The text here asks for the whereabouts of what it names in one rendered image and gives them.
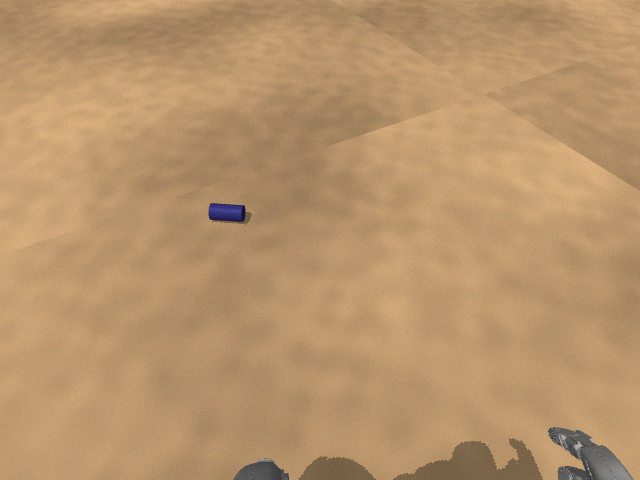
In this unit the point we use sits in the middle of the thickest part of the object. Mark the right robot hand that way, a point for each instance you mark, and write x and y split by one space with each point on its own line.
599 462

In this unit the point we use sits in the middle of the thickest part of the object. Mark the can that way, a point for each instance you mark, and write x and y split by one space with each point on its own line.
227 212

